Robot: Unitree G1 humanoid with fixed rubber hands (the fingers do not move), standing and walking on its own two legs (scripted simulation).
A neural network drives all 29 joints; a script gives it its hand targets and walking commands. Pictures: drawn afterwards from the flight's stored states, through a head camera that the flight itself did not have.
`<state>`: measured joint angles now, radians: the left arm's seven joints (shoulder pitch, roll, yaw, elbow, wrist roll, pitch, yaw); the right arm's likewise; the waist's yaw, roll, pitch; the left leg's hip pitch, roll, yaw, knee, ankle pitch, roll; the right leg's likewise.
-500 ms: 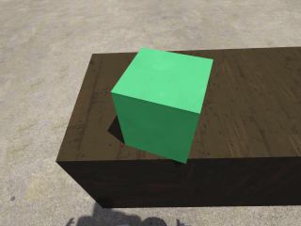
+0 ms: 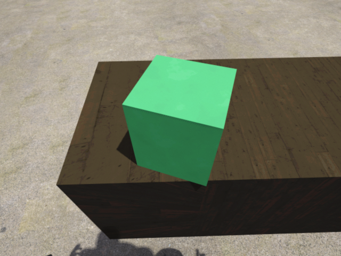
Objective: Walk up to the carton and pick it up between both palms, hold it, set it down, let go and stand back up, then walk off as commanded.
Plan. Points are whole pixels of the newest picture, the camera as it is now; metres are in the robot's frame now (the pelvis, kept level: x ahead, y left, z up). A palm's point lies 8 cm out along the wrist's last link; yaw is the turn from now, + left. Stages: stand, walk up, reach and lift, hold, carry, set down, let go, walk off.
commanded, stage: walk up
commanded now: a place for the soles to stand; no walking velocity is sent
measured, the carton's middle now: (182, 122) +0.45 -0.02 +0.05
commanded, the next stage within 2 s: none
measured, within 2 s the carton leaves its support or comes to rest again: neither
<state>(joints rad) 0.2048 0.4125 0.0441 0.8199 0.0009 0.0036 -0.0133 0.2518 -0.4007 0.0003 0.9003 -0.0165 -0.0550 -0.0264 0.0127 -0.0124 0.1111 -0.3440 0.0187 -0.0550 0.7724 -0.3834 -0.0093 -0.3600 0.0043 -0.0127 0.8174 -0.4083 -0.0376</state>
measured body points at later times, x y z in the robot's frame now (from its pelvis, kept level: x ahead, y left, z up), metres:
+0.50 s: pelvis -0.01 -0.07 +0.00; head +0.01 -0.09 +0.45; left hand +0.09 +0.25 -0.10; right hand +0.04 -0.40 -0.12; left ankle +0.01 +0.13 -0.67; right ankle +0.00 -0.15 -0.71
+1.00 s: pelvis -0.01 -0.08 +0.02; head +0.01 -0.10 +0.46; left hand +0.06 +0.25 -0.08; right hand +0.04 -0.39 -0.12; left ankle +0.08 +0.06 -0.67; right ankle +0.00 -0.15 -0.71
